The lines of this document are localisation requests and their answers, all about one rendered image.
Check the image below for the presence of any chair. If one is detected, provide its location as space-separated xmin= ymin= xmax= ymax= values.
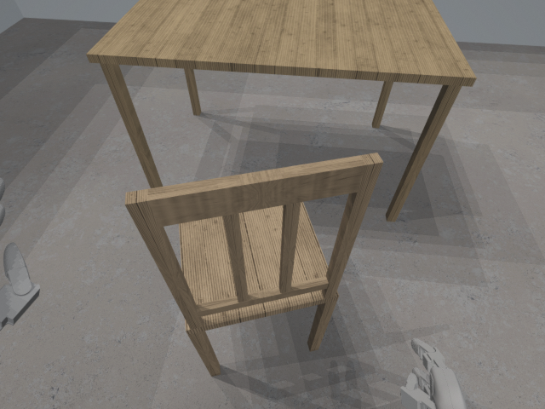
xmin=125 ymin=153 xmax=383 ymax=377

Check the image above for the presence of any robot right hand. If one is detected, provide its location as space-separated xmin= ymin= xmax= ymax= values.
xmin=401 ymin=338 xmax=467 ymax=409

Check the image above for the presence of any robot left hand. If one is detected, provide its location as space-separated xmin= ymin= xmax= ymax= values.
xmin=0 ymin=177 xmax=40 ymax=331

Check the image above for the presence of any table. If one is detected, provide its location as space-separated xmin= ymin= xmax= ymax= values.
xmin=86 ymin=0 xmax=476 ymax=222

